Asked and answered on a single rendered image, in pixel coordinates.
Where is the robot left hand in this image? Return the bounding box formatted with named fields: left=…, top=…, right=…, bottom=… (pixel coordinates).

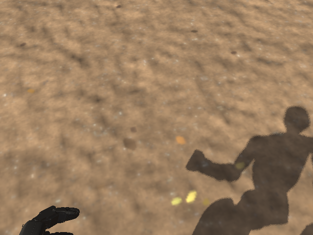
left=19, top=206, right=80, bottom=235

